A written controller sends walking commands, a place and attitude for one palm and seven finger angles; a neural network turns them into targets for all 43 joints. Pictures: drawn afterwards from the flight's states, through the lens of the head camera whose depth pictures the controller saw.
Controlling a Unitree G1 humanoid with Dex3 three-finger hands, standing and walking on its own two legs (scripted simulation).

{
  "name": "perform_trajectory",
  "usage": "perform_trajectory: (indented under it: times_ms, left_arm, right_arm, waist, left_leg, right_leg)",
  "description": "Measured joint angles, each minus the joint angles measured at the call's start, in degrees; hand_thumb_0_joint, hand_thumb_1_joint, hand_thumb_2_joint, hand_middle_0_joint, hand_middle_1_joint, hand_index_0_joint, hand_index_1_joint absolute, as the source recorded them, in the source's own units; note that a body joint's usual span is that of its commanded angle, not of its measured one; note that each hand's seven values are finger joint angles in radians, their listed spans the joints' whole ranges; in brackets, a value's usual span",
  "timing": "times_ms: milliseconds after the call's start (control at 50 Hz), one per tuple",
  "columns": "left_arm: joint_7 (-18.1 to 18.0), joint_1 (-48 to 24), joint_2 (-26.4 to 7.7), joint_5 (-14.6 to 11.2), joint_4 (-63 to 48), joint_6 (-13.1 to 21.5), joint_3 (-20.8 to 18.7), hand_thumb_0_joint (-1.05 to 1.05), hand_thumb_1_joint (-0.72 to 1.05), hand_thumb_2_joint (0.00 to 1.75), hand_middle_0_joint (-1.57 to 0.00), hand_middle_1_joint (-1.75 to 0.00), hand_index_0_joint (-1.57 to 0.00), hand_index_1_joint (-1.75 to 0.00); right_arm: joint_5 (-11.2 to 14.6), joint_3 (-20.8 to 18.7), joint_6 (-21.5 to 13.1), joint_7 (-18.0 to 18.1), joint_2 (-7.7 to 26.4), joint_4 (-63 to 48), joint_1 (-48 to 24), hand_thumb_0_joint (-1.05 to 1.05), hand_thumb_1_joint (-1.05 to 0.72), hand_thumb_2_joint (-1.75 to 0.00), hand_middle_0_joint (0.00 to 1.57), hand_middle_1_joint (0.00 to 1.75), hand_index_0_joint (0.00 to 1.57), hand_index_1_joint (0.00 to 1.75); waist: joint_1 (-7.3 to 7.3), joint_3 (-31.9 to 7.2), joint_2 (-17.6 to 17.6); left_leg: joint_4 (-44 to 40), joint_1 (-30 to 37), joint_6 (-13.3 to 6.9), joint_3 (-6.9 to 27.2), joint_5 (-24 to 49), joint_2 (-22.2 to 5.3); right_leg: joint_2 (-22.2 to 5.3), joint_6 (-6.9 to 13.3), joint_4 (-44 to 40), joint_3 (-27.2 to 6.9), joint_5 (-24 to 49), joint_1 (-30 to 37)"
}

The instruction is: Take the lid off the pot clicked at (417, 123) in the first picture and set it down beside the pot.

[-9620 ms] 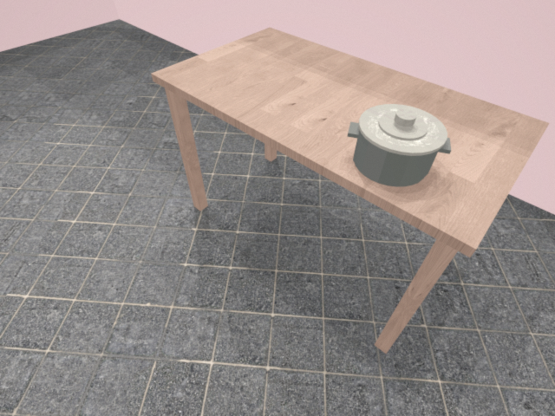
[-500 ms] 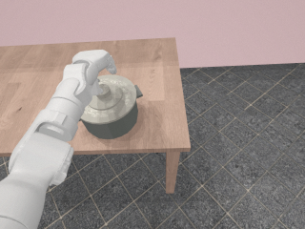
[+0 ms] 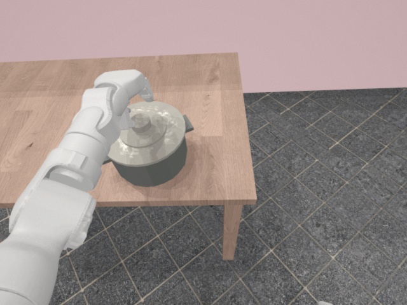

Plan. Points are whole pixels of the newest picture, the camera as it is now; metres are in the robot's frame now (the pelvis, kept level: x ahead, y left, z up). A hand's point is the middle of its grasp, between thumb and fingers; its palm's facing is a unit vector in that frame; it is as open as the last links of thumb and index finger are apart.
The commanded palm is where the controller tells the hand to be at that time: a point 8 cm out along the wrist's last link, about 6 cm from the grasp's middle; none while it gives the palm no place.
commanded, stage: move the open hand above the knob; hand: left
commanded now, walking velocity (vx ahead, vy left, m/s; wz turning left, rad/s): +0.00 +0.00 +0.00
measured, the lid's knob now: (140, 122) +0.50 +0.13 +0.06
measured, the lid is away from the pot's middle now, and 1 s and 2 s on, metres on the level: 0.00 0.00 0.00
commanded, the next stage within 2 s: lower the open fingers around the knob in 0.18 s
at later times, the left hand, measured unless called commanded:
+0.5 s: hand (129, 114) +0.47 +0.14 +0.11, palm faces -0.36 -0.03 -0.93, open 10.0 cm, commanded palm +0.47 +0.14 +0.18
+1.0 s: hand (135, 128) +0.46 +0.13 +0.09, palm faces -0.37 -0.01 -0.93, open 10.0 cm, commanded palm +0.46 +0.13 +0.14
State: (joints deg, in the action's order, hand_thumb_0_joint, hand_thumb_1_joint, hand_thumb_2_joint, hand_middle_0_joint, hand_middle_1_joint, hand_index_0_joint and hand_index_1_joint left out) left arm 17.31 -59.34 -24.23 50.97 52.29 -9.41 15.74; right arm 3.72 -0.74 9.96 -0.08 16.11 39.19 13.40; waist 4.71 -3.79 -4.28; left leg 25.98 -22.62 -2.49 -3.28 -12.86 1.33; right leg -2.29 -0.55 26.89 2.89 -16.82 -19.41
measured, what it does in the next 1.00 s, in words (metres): stands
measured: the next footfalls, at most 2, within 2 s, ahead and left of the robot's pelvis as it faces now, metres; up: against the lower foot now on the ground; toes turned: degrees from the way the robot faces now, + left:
none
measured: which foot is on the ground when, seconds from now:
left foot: down 0.00-1.00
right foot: down 0.00-1.00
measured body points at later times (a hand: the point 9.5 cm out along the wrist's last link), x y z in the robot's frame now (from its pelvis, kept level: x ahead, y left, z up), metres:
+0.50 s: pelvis +0.00 +0.00 +0.00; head +0.05 -0.02 +0.45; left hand +0.49 +0.14 +0.17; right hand +0.05 -0.26 -0.14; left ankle -0.01 +0.10 -0.74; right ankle -0.05 -0.12 -0.74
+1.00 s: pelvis -0.01 +0.00 +0.00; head +0.04 -0.02 +0.44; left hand +0.48 +0.13 +0.14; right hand +0.05 -0.26 -0.14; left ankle -0.01 +0.10 -0.74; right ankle -0.05 -0.12 -0.74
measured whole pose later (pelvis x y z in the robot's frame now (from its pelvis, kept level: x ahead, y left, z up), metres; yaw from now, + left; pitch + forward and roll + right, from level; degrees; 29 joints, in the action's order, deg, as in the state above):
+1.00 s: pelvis -0.01 +0.00 +0.00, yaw -1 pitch +10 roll +0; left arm 13.1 -57.3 -21.8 52.1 57.1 -7.5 16.5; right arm 3.5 -1.0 9.7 0.5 15.6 40.1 14.4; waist 5.3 -4.6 -3.7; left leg 27.8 -25.1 -2.8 -3.9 -13.1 1.1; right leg -2.1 -0.7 28.4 2.1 -16.6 -22.0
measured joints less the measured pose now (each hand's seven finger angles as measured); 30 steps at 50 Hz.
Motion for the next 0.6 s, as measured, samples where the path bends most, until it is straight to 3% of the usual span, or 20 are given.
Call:
perform_trajectory:
  times_ms: [200, 400, 600]
  left_arm:
    - [0.1, -2.2, 0.6, 0.1, 2.0, 0.0, 1.5, 0.00, -0.26, 1.37, -0.85, -0.08, -0.84, -0.08]
    - [0.1, -2.0, 0.3, 0.3, 3.6, -0.3, 0.0, 0.00, -0.26, 1.37, -0.85, -0.08, -0.84, -0.08]
    - [-0.3, 1.4, -0.4, 0.2, 1.8, 2.2, -1.1, 0.00, -0.25, 1.37, -0.85, -0.08, -0.84, -0.08]
  right_arm:
    - [0.2, 0.5, -0.3, 0.6, -0.2, -0.3, -1.5, 0.01, -0.91, -0.90, 0.20, 0.30, 0.20, 0.30]
    - [0.1, 0.5, 0.1, 0.3, -0.1, 0.2, 0.7, 0.01, -0.91, -0.90, 0.20, 0.30, 0.20, 0.30]
    - [-0.1, 0.0, -0.1, 0.7, 0.0, 0.6, 2.5, 0.01, -0.91, -0.90, 0.20, 0.30, 0.20, 0.30]
  waist:
    - [0.05, 0.2, 0.6]
    - [0.79, -0.2, 0.4]
    - [0.98, 0.1, 0.3]
  left_leg:
    - [0.4, -0.7, -0.1, 0.4, 0.3, 0.2]
    - [0.3, -0.7, -0.2, -0.2, 0.2, 0.1]
    - [0.2, -0.5, -0.4, -0.6, 0.1, -0.1]
  right_leg:
    - [-0.2, 0.0, 0.5, 0.4, 0.1, -0.6]
    - [-0.1, -0.2, 0.3, -0.3, 0.3, -0.8]
    - [0.1, -0.3, -0.2, -0.7, 0.6, -0.6]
